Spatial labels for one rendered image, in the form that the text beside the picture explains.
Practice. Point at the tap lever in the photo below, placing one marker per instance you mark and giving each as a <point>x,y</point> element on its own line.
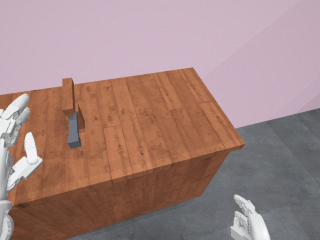
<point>73,140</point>

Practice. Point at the robot right hand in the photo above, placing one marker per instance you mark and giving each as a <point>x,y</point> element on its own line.
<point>253,226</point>

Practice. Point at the robot left hand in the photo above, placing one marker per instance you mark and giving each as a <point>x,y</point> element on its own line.
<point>11,120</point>

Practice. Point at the robot left forearm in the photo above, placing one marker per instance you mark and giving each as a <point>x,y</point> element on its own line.
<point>6,222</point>

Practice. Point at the counter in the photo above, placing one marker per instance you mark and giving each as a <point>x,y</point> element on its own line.
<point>148,142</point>

